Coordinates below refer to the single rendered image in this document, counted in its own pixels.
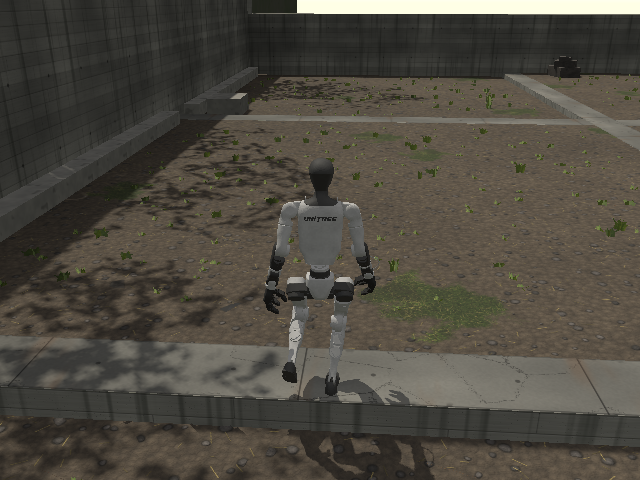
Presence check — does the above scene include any robot left forearm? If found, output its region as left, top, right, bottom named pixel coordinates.
left=265, top=242, right=285, bottom=290

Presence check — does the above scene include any left robot upper arm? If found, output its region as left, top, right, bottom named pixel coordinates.
left=275, top=201, right=300, bottom=257

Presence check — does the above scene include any right robot upper arm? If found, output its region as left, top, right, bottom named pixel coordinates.
left=342, top=202, right=366, bottom=257

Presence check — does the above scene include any right robot thigh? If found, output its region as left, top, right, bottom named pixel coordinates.
left=330, top=277, right=354, bottom=332

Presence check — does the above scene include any robot left hand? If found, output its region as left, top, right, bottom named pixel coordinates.
left=263, top=288, right=287, bottom=314

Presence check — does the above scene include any robot right hand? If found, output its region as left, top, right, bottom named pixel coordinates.
left=354, top=275, right=376, bottom=295

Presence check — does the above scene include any robot right forearm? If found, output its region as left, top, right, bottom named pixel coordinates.
left=356, top=242, right=374, bottom=279

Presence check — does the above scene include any left robot foot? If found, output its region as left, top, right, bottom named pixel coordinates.
left=282, top=362, right=297, bottom=383

